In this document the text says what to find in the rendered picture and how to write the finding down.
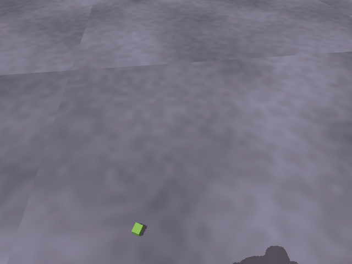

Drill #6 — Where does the small box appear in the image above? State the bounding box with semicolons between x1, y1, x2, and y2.
131;223;144;237

